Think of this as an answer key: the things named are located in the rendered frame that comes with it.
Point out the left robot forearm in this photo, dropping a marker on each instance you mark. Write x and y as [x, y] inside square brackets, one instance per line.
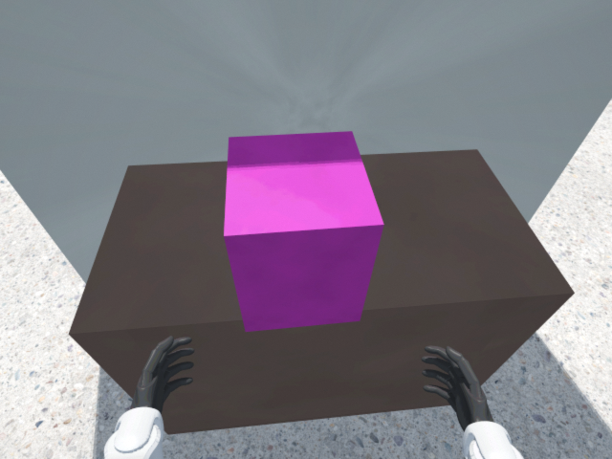
[138, 434]

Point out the robot left hand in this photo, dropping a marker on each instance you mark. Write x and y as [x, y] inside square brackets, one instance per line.
[153, 387]

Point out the robot right hand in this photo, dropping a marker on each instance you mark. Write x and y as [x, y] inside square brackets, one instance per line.
[465, 394]

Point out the right robot forearm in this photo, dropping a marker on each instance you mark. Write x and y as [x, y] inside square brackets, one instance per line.
[488, 440]

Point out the carton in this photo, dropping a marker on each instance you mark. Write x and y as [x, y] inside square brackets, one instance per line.
[302, 229]

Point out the pedestal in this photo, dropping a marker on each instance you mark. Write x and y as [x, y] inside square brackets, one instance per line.
[457, 265]

